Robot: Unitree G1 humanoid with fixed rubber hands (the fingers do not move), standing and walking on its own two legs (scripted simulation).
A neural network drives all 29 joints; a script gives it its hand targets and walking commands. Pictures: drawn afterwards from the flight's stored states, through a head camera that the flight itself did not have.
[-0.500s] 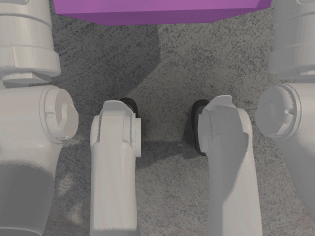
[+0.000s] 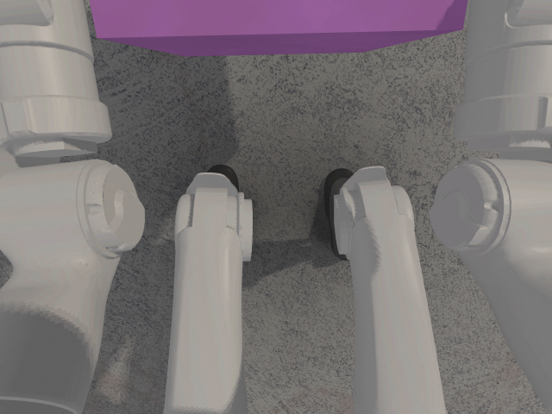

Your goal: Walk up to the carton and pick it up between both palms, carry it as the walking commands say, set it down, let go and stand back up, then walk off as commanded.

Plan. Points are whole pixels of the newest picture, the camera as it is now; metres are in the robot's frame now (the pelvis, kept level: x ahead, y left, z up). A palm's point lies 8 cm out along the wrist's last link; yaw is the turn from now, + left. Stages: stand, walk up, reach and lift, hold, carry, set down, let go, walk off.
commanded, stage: reach and lift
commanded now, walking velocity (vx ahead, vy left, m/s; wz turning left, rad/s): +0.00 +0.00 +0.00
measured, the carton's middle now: out of the picture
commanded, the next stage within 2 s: none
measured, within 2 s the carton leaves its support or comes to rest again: neither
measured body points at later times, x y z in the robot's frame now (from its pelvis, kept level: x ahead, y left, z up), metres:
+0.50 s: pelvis +0.00 -0.01 +0.05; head +0.35 +0.00 +0.32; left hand +0.57 +0.18 -0.06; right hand +0.57 -0.17 -0.05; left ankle +0.15 +0.13 -0.44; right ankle +0.14 -0.14 -0.44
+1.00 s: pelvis +0.01 -0.01 +0.11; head +0.33 +0.01 +0.40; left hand +0.55 +0.19 +0.01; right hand +0.54 -0.16 +0.02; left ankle +0.15 +0.13 -0.44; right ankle +0.14 -0.15 -0.44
